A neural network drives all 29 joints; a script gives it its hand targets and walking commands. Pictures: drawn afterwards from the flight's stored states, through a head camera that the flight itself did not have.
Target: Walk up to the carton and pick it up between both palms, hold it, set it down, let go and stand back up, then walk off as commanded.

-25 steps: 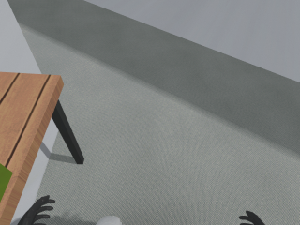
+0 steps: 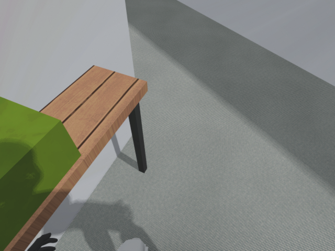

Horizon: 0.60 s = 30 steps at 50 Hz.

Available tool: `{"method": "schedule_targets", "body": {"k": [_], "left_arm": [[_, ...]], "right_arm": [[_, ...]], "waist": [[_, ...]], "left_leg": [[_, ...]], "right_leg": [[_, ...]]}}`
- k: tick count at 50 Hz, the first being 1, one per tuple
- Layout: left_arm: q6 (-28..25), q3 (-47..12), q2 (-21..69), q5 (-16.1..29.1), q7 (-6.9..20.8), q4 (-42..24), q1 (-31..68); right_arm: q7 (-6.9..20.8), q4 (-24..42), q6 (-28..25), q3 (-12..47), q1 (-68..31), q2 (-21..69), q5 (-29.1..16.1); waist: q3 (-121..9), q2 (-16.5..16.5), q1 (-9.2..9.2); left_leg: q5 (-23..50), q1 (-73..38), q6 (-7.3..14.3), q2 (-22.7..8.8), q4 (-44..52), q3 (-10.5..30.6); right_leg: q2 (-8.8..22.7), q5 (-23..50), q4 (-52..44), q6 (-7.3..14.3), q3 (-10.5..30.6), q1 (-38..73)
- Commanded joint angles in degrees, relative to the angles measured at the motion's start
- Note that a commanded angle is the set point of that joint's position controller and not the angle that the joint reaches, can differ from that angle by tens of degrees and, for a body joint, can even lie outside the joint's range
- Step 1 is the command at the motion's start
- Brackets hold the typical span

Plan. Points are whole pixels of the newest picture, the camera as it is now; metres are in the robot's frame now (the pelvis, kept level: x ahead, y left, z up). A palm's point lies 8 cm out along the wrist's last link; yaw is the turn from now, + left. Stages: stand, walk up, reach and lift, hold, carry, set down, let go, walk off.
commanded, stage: walk up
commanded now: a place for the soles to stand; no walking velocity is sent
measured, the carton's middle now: out of the picture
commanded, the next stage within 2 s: none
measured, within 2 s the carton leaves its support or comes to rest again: neither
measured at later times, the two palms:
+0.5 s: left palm out of the picture +0.02 +0.30 -0.11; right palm (274, 213) +0.26 -0.28 -0.11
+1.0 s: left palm out of the picture -0.07 +0.25 -0.13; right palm (234, 175) +0.38 -0.19 -0.13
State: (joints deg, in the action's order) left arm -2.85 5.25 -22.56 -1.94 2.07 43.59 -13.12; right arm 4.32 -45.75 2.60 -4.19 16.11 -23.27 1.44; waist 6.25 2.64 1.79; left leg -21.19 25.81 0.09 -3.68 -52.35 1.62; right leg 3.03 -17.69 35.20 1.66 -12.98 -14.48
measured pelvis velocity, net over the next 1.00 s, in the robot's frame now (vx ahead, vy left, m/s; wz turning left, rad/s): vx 0.07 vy -0.04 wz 0.79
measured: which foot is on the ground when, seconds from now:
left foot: up 0.00-0.06, down 0.08-0.42, up 0.44-0.68, down 0.70-0.96, up 0.98-1.00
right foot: down 0.00-0.14, up 0.16-0.36, down 0.38-1.00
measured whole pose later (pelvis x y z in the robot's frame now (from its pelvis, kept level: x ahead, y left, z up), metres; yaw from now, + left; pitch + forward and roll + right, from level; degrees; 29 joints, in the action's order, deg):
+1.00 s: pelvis +0.07 -0.04 -0.04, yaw +46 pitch -2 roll -1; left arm -2.3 2.3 -22.5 -1.2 0.1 43.7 -10.9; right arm -0.4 -43.9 1.4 -3.0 9.5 -24.6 0.6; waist 9.9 1.4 -0.4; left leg -27.4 31.6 0.1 4.8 -60.0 8.8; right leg 4.0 -25.7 53.2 -1.0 -4.0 -24.9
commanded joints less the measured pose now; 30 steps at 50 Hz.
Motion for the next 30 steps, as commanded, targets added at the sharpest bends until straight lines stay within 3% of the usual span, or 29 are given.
{"method": "schedule_targets", "body": {"k": [1, 2, 3, 4, 5, 6, 7, 8, 9, 11, 13, 15, 16, 18, 19, 20, 21, 22, 23, 24, 25, 27, 28, 30], "left_arm": [[-0.3, 4.7, -17.6, 0.3, -0.7, -5.0, 2.2], [0.1, 4.7, -17.7, 0.1, -0.4, -5.5, 3.9], [0.5, 4.4, -17.1, 0.3, -0.2, -5.7, 4.9], [1.0, 3.9, -15.4, 0.4, -0.1, -5.6, 4.4], [1.3, 2.9, -12.7, 1.0, -0.1, -6.3, 4.1], [1.3, 2.0, -9.7, 2.1, 0.3, -8.8, 6.0], [1.4, 2.0, -12.7, 1.3, 0.2, -9.7, 9.3], [1.0, 2.6, -15.3, 1.1, 0.3, -9.1, 9.4], [0.6, 2.6, -15.7, 1.2, 0.5, -7.2, 6.5], [0.5, 2.4, -13.6, 1.2, 0.5, -4.3, 0.0], [1.0, 2.2, -12.3, 1.3, 0.0, -4.5, -1.2], [0.8, 2.1, -11.4, 1.5, -0.6, -5.7, 0.3], [0.5, 1.9, -10.7, 1.5, -0.9, -5.8, -0.1], [-0.3, 2.4, -10.5, 0.8, -1.7, -4.5, -5.3], [-0.5, 3.2, -13.6, 0.0, -2.2, -3.9, -7.9], [-0.3, 4.4, -19.3, -1.0, -2.3, -4.2, -7.2], [-0.1, 5.3, -22.3, -0.9, -1.9, -5.7, -1.2], [-0.1, 5.4, -21.6, -0.5, -1.8, -7.4, 3.1], [0.0, 4.9, -18.3, -0.2, -1.7, -7.4, 2.6], [-0.2, 4.2, -16.0, 0.0, -1.9, -7.2, 2.5], [-0.3, 3.5, -15.1, 0.3, -2.1, -7.0, 0.8], [-0.5, 3.6, -16.6, -0.1, -2.1, -5.5, -3.4], [-0.4, 3.9, -17.6, -0.2, -2.0, -5.3, -4.0], [0.2, 4.1, -18.2, 0.4, -1.8, -6.0, -1.6]], "right_arm": [[-0.2, 6.2, -2.5, -3.4, -2.7, -10.8, 0.1], [-0.5, 5.5, -2.7, -3.6, 0.1, -11.4, 0.0], [-1.2, 4.1, -3.0, -4.1, 3.7, -12.1, -0.1], [-1.6, 3.3, -3.3, -4.5, 5.9, -12.6, -0.1], [-2.2, 2.5, -3.6, -5.2, 8.8, -14.4, 0.4], [-2.9, 3.5, -3.6, -6.6, 8.6, -20.9, 0.5], [-3.0, 4.5, -3.7, -7.2, 8.9, -23.0, -0.4], [-3.6, 5.0, -3.6, -7.3, 7.8, -23.0, -0.8], [-3.9, 6.5, -3.3, -6.5, 4.4, -20.5, -0.7], [-4.9, 8.1, -3.9, -5.3, -0.6, -17.1, -0.6], [-5.1, 8.6, -4.1, -4.7, 0.0, -15.7, -0.6], [-5.1, 9.0, -3.6, -4.2, 1.0, -15.2, -0.1], [-5.1, 9.7, -3.3, -4.0, 0.0, -14.9, 0.0], [-5.1, 11.1, -2.8, -3.1, -3.2, -12.8, -0.8], [-5.1, 12.2, -2.9, -2.0, -3.8, -9.5, -1.6], [-5.2, 14.0, -3.0, -0.9, -4.3, -6.6, -1.6], [-5.8, 11.8, -2.7, -2.5, -1.3, -11.2, -0.9], [-5.9, 9.6, -2.9, -3.5, 2.5, -14.7, -0.7], [-5.7, 8.7, -3.3, -3.9, 3.0, -15.1, -0.4], [-5.1, 8.1, -3.3, -3.8, 2.3, -14.0, -0.5], [-4.6, 8.0, -3.2, -3.5, 2.2, -12.1, -0.3], [-3.9, 9.6, -3.2, -2.7, -2.5, -10.4, -0.1], [-3.7, 10.2, -3.4, -2.5, -4.0, -9.8, -0.1], [-3.8, 9.2, -3.8, -2.5, -2.2, -9.7, -0.2]], "waist": [[-3.5, -15.2, 0.89], [-4.6, -15.7, -0.93], [-5.7, -13.4, -2.8], [-6.9, -9.8, -3.62], [-7.8, -1.0, -5.18], [-6.6, 16.4, -6.03], [-4.5, 16.1, -7.34], [-1.7, 12.9, -5.95], [-0.8, 8.1, -4.14], [-5.6, 7.3, -1.69], [-7.3, 10.7, -2.03], [-6.2, 13.0, -2.57], [-6.4, 13.0, -1.46], [-8.6, 9.4, 2.23], [-10.5, 0.6, 3.82], [-10.5, -13.6, 3.26], [-11.2, -14.9, 1.15], [-10.4, -13.0, -0.75], [-8.3, -9.0, -1.21], [-6.2, -6.9, -1.36], [-5.8, -7.9, -1.34], [-5.2, -14.6, 1.64], [-5.7, -16.6, 2.19], [-6.8, -18.4, 1.07]], "left_leg": [[-4.0, -0.3, 0.8, 0.3, 9.0, -5.4], [-2.8, -5.1, 1.0, 1.2, 11.0, -7.3], [0.1, -9.4, 1.5, 2.6, 15.2, -9.1], [-0.7, -13.5, 2.2, 4.6, 16.9, -7.2], [-3.2, -17.6, 4.4, 4.7, 21.7, -1.0], [-7.8, -19.7, 10.6, -7.6, 32.7, 26.6], [-10.8, -16.0, 18.4, -14.1, 38.5, 44.7], [-10.7, -11.8, 21.2, -17.7, 39.2, 48.3], [-9.0, -12.7, 19.5, -15.0, 36.8, 40.0], [2.5, -18.2, 14.1, -8.7, 28.5, 25.5], [7.9, -13.0, 12.3, -5.1, 27.0, 23.6], [17.1, -8.1, 13.4, -4.7, 25.8, 26.0], [22.7, -6.0, 13.0, -4.1, 23.3, 25.0], [28.2, -2.1, 9.1, -1.0, 14.0, 19.9], [19.9, 2.4, 5.2, 2.9, 6.4, 16.8], [2.0, 13.8, 0.9, 11.2, -4.4, 7.5], [-12.7, 13.6, 0.5, 6.7, -12.7, 3.4], [-13.5, 13.1, 0.9, 3.1, -18.6, 3.0], [-12.1, 13.5, 0.9, 2.1, -18.1, 3.2], [-9.9, 13.1, 0.9, 2.3, -15.7, 2.3], [-7.4, 13.7, 1.4, 2.1, -13.1, 2.1], [-6.4, 13.6, 1.7, 1.6, -8.1, -0.4], [-7.3, 11.8, 1.7, 1.4, -4.5, -1.8], [-6.9, 7.2, 1.5, 2.2, 2.6, -3.5]], "right_leg": [[17.8, -3.1, -13.3, 7.7, 11.8, 2.3], [17.7, -2.6, -10.8, 7.1, 9.5, -0.6], [17.1, -2.5, -6.5, 5.6, 6.8, -2.7], [14.9, -3.0, 0.7, 3.8, 4.0, -4.6], [12.9, -1.8, 10.8, 2.1, 2.2, -8.3], [2.7, -13.2, 24.3, -1.5, -2.5, -21.8], [-1.0, -23.5, 26.8, -1.8, 7.9, -26.4], [1.1, -23.9, 28.0, -2.1, 12.6, -24.0], [1.9, -21.3, 27.6, -1.9, 13.5, -23.8], [2.7, -15.2, 23.2, -0.5, 14.3, -22.6], [1.0, -10.8, 19.6, -0.6, 12.1, -16.3], [-1.4, -10.5, 14.4, -0.9, 11.5, -12.2], [-2.0, -9.7, 10.2, -0.8, 11.9, -8.9], [-3.0, 1.2, -3.6, -0.5, 11.7, 0.0], [2.5, 2.5, -9.7, 0.9, 19.1, 5.4], [16.6, -1.4, -17.2, 4.8, 36.5, 10.0], [27.4, -1.5, -17.1, 12.0, 45.3, 7.2], [29.9, -0.5, -14.2, 16.9, 46.6, 6.1], [27.4, 3.3, -12.1, 15.8, 39.5, 5.4], [22.7, 8.3, -11.0, 13.2, 31.1, 5.0], [18.1, 14.5, -9.1, 10.1, 24.8, 6.2], [15.8, 20.7, -6.4, 8.3, 22.0, 7.3], [17.1, 23.2, -5.0, 9.6, 21.6, 7.6], [17.3, 24.4, -1.5, 9.6, 16.6, 7.5]]}}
